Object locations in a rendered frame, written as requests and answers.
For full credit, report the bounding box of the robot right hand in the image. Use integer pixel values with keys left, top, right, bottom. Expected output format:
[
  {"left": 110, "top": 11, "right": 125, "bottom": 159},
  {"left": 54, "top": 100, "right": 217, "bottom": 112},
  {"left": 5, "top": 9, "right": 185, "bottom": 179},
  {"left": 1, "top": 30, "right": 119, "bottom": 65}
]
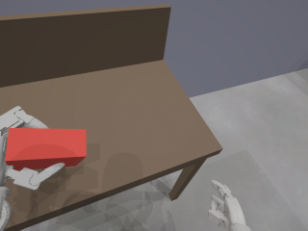
[{"left": 209, "top": 180, "right": 246, "bottom": 231}]

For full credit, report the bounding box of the table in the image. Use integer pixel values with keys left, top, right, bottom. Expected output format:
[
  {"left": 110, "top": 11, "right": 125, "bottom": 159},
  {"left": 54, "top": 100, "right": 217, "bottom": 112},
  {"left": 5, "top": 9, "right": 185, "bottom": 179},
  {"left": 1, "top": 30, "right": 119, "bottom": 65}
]
[{"left": 0, "top": 4, "right": 223, "bottom": 231}]

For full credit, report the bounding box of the left robot forearm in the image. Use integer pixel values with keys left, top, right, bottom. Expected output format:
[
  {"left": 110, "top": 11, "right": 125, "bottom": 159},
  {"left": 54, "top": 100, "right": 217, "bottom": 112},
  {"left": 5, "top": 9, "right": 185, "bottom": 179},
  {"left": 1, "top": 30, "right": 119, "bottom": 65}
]
[{"left": 0, "top": 187, "right": 12, "bottom": 231}]

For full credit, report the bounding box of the sponge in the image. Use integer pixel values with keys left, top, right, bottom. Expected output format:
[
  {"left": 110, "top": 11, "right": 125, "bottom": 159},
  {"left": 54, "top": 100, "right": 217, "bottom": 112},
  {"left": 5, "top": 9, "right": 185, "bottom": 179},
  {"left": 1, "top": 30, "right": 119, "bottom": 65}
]
[{"left": 5, "top": 128, "right": 87, "bottom": 171}]

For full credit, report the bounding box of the robot left hand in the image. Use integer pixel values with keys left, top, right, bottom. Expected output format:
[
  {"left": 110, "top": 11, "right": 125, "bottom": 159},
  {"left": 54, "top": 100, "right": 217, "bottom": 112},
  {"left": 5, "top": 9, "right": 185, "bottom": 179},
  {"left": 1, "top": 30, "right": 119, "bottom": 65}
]
[{"left": 0, "top": 106, "right": 65, "bottom": 191}]

